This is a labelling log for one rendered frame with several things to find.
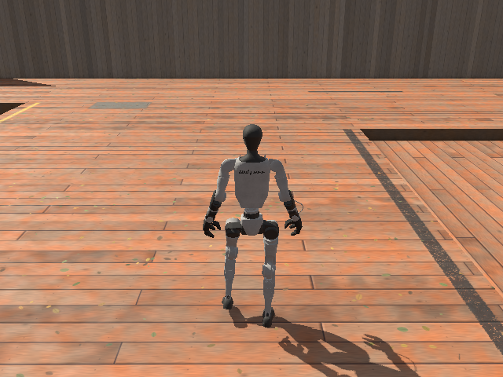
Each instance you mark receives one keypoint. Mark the robot right hand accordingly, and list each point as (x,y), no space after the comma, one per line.
(293,224)

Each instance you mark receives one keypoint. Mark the humanoid robot torso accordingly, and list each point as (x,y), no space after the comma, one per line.
(251,191)

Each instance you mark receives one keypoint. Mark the right robot forearm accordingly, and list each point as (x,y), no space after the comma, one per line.
(291,208)

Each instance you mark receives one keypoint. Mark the robot left hand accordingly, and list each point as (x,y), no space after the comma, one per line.
(207,226)

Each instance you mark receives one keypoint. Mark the robot right upper arm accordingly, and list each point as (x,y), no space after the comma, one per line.
(281,179)

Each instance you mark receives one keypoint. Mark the robot left upper arm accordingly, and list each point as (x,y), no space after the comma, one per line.
(223,178)

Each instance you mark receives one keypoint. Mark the left robot forearm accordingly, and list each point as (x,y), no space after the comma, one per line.
(213,209)

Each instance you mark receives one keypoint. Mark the right robot foot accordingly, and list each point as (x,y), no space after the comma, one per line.
(267,321)

